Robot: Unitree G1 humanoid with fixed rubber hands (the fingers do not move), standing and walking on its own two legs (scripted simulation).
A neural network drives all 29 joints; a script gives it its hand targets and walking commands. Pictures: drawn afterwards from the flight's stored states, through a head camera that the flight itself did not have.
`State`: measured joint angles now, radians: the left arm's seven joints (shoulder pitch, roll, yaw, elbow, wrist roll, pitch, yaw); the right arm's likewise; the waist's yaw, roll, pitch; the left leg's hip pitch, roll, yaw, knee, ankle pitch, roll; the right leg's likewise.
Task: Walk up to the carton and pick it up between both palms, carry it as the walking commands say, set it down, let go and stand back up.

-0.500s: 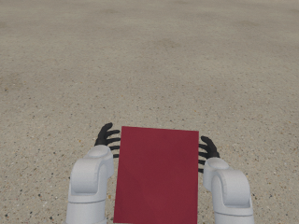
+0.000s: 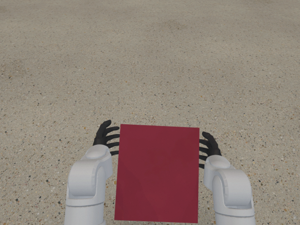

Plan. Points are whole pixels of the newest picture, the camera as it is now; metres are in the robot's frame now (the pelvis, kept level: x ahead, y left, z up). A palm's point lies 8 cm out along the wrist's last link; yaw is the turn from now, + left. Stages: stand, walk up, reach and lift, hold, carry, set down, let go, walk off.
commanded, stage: carry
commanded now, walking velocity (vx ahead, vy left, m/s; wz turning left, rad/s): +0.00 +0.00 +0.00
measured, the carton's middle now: (155, 161) +0.33 +0.01 -0.04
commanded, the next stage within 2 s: none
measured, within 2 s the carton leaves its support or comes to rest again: neither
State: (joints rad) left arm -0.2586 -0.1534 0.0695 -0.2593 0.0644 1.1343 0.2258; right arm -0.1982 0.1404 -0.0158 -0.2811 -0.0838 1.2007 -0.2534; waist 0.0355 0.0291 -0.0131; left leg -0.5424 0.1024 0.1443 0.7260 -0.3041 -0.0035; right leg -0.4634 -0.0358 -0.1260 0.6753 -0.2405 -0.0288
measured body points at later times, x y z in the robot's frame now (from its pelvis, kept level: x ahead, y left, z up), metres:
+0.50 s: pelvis +0.03 -0.01 +0.01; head -0.01 +0.00 +0.46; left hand +0.32 +0.12 +0.11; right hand +0.29 -0.14 +0.10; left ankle +0.10 +0.11 -0.71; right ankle +0.07 -0.11 -0.71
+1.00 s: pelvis +0.16 -0.05 +0.03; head +0.20 -0.04 +0.48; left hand +0.48 +0.09 +0.12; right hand +0.44 -0.18 +0.09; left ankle +0.10 +0.10 -0.71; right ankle +0.19 -0.17 -0.70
